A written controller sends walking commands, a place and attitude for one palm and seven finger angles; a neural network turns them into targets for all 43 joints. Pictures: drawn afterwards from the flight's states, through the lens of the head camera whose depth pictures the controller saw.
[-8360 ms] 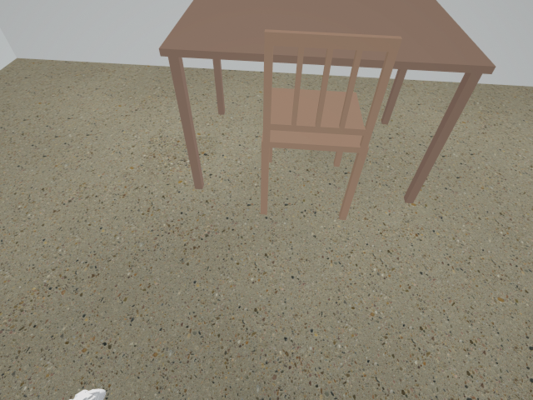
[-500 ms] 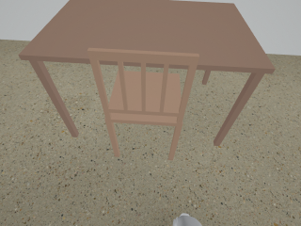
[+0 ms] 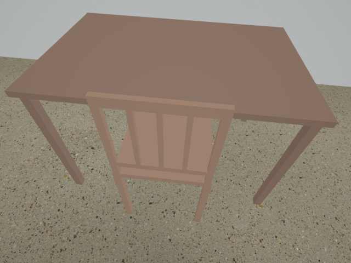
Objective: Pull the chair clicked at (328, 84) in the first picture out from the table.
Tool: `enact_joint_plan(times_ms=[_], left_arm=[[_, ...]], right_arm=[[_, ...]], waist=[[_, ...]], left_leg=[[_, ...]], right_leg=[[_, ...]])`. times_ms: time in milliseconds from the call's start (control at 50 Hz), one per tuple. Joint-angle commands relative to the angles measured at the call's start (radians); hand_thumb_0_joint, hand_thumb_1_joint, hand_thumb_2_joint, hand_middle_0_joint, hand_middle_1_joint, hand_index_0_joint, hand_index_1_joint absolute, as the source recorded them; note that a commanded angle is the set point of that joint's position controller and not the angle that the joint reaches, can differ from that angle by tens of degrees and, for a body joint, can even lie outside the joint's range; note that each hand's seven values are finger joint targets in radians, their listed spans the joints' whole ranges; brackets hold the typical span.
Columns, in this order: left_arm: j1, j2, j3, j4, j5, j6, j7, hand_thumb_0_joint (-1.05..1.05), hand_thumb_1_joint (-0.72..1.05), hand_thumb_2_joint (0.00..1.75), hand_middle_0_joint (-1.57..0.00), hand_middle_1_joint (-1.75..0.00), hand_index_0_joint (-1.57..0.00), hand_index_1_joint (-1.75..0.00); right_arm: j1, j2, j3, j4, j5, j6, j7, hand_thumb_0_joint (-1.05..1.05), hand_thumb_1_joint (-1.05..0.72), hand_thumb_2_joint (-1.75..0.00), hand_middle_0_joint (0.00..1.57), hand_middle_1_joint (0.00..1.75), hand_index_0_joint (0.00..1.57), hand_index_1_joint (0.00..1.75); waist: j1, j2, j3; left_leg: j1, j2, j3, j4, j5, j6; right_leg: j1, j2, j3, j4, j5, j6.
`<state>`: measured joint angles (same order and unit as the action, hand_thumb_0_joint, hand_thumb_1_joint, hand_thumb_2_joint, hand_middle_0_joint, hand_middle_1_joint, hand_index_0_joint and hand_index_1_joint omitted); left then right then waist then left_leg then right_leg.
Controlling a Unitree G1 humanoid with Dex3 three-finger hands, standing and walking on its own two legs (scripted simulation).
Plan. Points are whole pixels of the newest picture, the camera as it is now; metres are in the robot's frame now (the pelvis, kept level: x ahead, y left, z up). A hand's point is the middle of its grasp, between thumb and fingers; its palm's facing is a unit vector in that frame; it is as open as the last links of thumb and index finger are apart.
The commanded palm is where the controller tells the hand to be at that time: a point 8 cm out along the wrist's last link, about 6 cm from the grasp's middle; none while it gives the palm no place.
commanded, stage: come to a stop and stand still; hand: left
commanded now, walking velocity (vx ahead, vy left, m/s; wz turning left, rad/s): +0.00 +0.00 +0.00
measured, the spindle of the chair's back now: (160, 142) +0.50 +0.09 -0.09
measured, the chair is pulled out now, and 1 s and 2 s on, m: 0.00 0.00 0.00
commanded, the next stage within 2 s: look again from close up in 1.10 s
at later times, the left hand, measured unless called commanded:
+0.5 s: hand out of the picture +0.08 +0.16 -0.17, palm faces +0.03 -0.96 -0.27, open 7.4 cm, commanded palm none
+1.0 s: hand out of the picture +0.00 +0.19 -0.18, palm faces +0.08 -0.97 -0.22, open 7.4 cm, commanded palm none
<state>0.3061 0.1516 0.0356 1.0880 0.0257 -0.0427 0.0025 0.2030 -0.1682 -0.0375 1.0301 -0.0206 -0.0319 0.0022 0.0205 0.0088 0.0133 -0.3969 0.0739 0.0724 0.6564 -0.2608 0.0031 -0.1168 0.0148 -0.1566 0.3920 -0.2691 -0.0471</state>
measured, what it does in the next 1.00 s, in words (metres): steps on the spot: left foot, then right foot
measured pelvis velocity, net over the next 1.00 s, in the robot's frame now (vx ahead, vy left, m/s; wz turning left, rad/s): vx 0.00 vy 0.00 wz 0.01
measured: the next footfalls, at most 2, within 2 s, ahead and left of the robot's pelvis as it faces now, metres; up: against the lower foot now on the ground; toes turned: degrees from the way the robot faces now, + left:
left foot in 0.04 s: +0.11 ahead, +0.12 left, +0.00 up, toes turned +5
right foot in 0.40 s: +0.06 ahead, -0.12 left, +0.00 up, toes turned -1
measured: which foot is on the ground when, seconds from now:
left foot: up 0.00-0.02, down 0.04-0.42, up 0.44-0.82, down 0.84-1.00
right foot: down 0.00-0.06, up 0.08-0.38, down 0.40-1.00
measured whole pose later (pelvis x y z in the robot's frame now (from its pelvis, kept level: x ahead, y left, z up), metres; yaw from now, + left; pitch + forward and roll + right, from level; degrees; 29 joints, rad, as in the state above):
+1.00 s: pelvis +0.00 +0.00 +0.00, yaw +0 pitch -2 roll +2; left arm 0.27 0.20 0.04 1.09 0.03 0.05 0.02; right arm 0.27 -0.14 -0.01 1.06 -0.01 0.02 -0.04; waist 0.04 -0.05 0.02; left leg -0.14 -0.02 0.02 0.42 -0.25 0.01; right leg -0.28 -0.06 -0.02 0.59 -0.31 0.01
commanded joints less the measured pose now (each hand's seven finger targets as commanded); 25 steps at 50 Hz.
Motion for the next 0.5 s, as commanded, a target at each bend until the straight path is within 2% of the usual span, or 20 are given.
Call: enact_joint_plan(times_ms=[0,20,40,60,80,100,120,140,200,220,280,320,340,360,380,400,420,440,460,480], left_arm=[[0.044,0.099,0.019,-0.022,-0.012,-0.008,0.011,0.0,0.9,0.9,-0.2,-0.3,-0.2,-0.3],[0.058,0.058,0.01,-0.036,-0.015,-0.004,0.011,0.0,0.9,0.9,-0.2,-0.3,-0.2,-0.3],[0.078,0.031,0.0,-0.036,-0.021,-0.002,0.017,0.0,0.9,0.9,-0.2,-0.3,-0.2,-0.3],[0.078,0.037,-0.005,-0.017,-0.02,0.011,0.03,0.0,0.9,0.9,-0.2,-0.3,-0.2,-0.3],[0.073,0.038,-0.007,-0.002,-0.022,0.02,0.035,0.0,0.9,0.9,-0.2,-0.3,-0.2,-0.3],[0.072,0.043,-0.01,0.014,-0.023,0.026,0.036,0.0,0.9,0.9,-0.2,-0.3,-0.2,-0.3],[0.076,0.044,-0.01,0.022,-0.023,0.033,0.036,0.0,0.9,0.9,-0.2,-0.3,-0.2,-0.3],[0.078,0.049,-0.011,0.026,-0.022,0.042,0.038,0.0,0.9,0.9,-0.2,-0.3,-0.2,-0.3],[0.066,0.071,0.001,-0.003,-0.013,0.068,0.04,0.0,0.9,0.9,-0.2,-0.3,-0.2,-0.3],[0.055,0.076,0.004,-0.013,-0.012,0.071,0.039,0.0,0.9,0.9,-0.2,-0.3,-0.2,-0.3],[0.059,0.07,0.013,-0.035,-0.008,0.077,0.039,0.0,0.9,0.9,-0.2,-0.3,-0.2,-0.3],[0.079,0.076,0.015,-0.039,-0.007,0.068,0.038,0.0,0.9,0.9,-0.2,-0.3,-0.2,-0.3],[0.095,0.084,0.017,-0.036,-0.004,0.061,0.039,0.0,0.9,0.9,-0.2,-0.3,-0.2,-0.3],[0.086,0.127,0.018,-0.043,0.002,0.05,0.043,0.0,0.9,0.9,-0.2,-0.3,-0.2,-0.3],[0.04,0.183,0.02,-0.053,0.003,0.041,0.042,0.0,0.9,0.9,-0.2,-0.3,-0.2,-0.3],[0.028,0.213,0.022,-0.066,-0.001,0.039,0.038,0.0,0.9,0.9,-0.2,-0.3,-0.2,-0.3],[0.022,0.214,0.024,-0.068,0.001,0.038,0.039,0.0,0.9,0.9,-0.2,-0.3,-0.2,-0.3],[-0.012,0.202,0.021,-0.07,0.001,0.04,0.041,0.0,0.9,0.9,-0.2,-0.3,-0.2,-0.3],[-0.036,0.195,0.021,-0.077,0.001,0.041,0.043,0.0,0.9,0.9,-0.2,-0.3,-0.2,-0.3],[-0.037,0.198,0.025,-0.083,0.0,0.041,0.044,0.0,0.9,0.9,-0.2,-0.3,-0.2,-0.3]], right_arm=[[0.151,-0.066,-0.002,0.013,-0.003,-0.031,-0.007,0.0,-0.9,-0.9,0.2,0.3,0.2,0.3],[0.22,-0.132,-0.012,0.022,-0.009,-0.034,-0.016,0.0,-0.9,-0.9,0.2,0.3,0.2,0.3],[0.219,-0.164,-0.01,0.019,-0.007,-0.02,-0.026,0.0,-0.9,-0.9,0.2,0.3,0.2,0.3],[0.168,-0.136,0.006,0.026,-0.005,-0.016,-0.043,0.0,-0.9,-0.9,0.2,0.3,0.2,0.3],[0.108,-0.111,0.015,0.015,-0.001,-0.012,-0.053,0.0,-0.9,-0.9,0.2,0.3,0.2,0.3],[0.07,-0.096,0.021,0.013,0.002,-0.007,-0.057,0.0,-0.9,-0.9,0.2,0.3,0.2,0.3],[0.046,-0.086,0.016,0.014,0.005,-0.005,-0.06,0.0,-0.9,-0.9,0.2,0.3,0.2,0.3],[0.034,-0.104,0.01,0.014,0.008,0.001,-0.061,0.0,-0.9,-0.9,0.2,0.3,0.2,0.3],[0.024,-0.139,-0.018,0.005,0.011,0.025,-0.064,0.0,-0.9,-0.9,0.2,0.3,0.2,0.3],[0.018,-0.141,-0.022,0.003,0.01,0.028,-0.063,0.0,-0.9,-0.9,0.2,0.3,0.2,0.3],[-0.009,-0.155,-0.036,-0.012,0.003,0.043,-0.056,0.0,-0.9,-0.9,0.2,0.3,0.2,0.3],[-0.026,-0.148,-0.039,-0.021,0.004,0.046,-0.05,0.0,-0.9,-0.9,0.2,0.3,0.2,0.3],[-0.04,-0.142,-0.038,-0.027,0.007,0.049,-0.045,0.0,-0.9,-0.9,0.2,0.3,0.2,0.3],[-0.032,-0.104,-0.036,-0.034,0.013,0.051,-0.039,0.0,-0.9,-0.9,0.2,0.3,0.2,0.3],[-0.01,-0.062,-0.028,-0.045,0.021,0.056,-0.03,0.0,-0.9,-0.9,0.2,0.3,0.2,0.3],[-0.017,-0.055,-0.03,-0.048,0.018,0.071,-0.028,0.0,-0.9,-0.9,0.2,0.3,0.2,0.3],[-0.034,-0.056,-0.03,-0.054,0.014,0.086,-0.029,0.0,-0.9,-0.9,0.2,0.3,0.2,0.3],[-0.034,-0.065,-0.03,-0.047,0.012,0.089,-0.03,0.0,-0.9,-0.9,0.2,0.3,0.2,0.3],[-0.021,-0.072,-0.031,-0.033,0.012,0.086,-0.026,0.0,-0.9,-0.9,0.2,0.3,0.2,0.3],[-0.008,-0.077,-0.032,-0.03,0.012,0.084,-0.024,0.0,-0.9,-0.9,0.2,0.3,0.2,0.3]], waist=[[-0.053,0.005,0.008],[-0.065,0.161,-0.021],[-0.045,0.234,-0.045],[-0.03,0.251,-0.07],[-0.012,0.215,-0.044],[-0.005,0.16,-0.034],[0.001,0.102,-0.023],[-0.002,0.081,-0.038],[-0.015,0.101,-0.054],[-0.014,0.089,-0.03],[-0.007,0.137,-0.053],[0.012,0.125,-0.052],[0.025,0.096,-0.057],[0.016,-0.03,-0.061],[-0.015,-0.157,-0.039],[-0.001,-0.185,-0.036],[0.011,-0.23,-0.015],[0.002,-0.206,0.015],[-0.005,-0.167,0.014],[-0.001,-0.15,-0.004]], left_leg=[[0.307,0.006,-0.037,-0.224,0.164,0.02],[0.388,0.171,-0.236,-0.271,0.369,0.095],[0.382,0.301,-0.356,-0.325,0.592,0.183],[0.359,0.301,-0.346,-0.343,0.723,0.197],[0.312,0.284,-0.29,-0.326,0.824,0.199],[0.31,0.253,-0.232,-0.308,0.905,0.187],[0.309,0.242,-0.19,-0.297,0.946,0.18],[0.333,0.231,-0.167,-0.292,0.962,0.166],[0.336,0.235,-0.148,-0.289,0.884,0.164],[0.304,0.239,-0.148,-0.292,0.857,0.167],[0.28,0.224,-0.128,-0.274,0.743,0.155],[0.236,0.193,-0.117,-0.233,0.611,0.125],[0.2,0.154,-0.1,-0.187,0.475,0.087],[0.163,0.062,-0.053,-0.098,0.275,0.026],[0.114,-0.034,0.007,-0.044,-0.004,-0.022],[0.112,-0.069,-0.013,0.054,-0.232,-0.033],[0.101,-0.062,-0.052,0.147,-0.314,-0.027],[0.066,-0.059,-0.086,0.223,-0.295,-0.025],[0.036,-0.06,-0.093,0.278,-0.261,-0.028],[0.006,-0.063,-0.093,0.309,-0.244,-0.033]], right_leg=[[-0.154,-0.177,0.127,0.074,0.176,-0.055],[-0.255,-0.082,0.054,0.252,0.009,-0.002],[-0.281,-0.037,0.037,0.375,-0.278,0.03],[-0.263,-0.053,0.117,0.435,-0.357,0.044],[-0.236,-0.08,0.147,0.441,-0.329,0.053],[-0.218,-0.091,0.156,0.413,-0.283,0.059],[-0.203,-0.095,0.148,0.375,-0.237,0.064],[-0.197,-0.093,0.143,0.349,-0.197,0.071],[-0.205,-0.079,0.123,0.345,-0.162,0.072],[-0.196,-0.076,0.125,0.35,-0.164,0.066],[-0.18,-0.065,0.115,0.33,-0.13,0.063],[-0.113,-0.066,0.113,0.211,-0.03,0.058],[-0.065,-0.076,0.124,0.105,0.103,0.058],[-0.047,-0.154,0.247,0.019,0.311,0.031],[-0.068,-0.299,0.372,-0.018,0.467,-0.041],[-0.114,-0.374,0.418,-0.068,0.524,-0.114],[-0.158,-0.389,0.441,-0.096,0.504,-0.148],[-0.159,-0.377,0.434,-0.089,0.496,-0.166],[-0.12,-0.349,0.395,-0.064,0.537,-0.167],[-0.071,-0.335,0.362,-0.039,0.591,-0.158]])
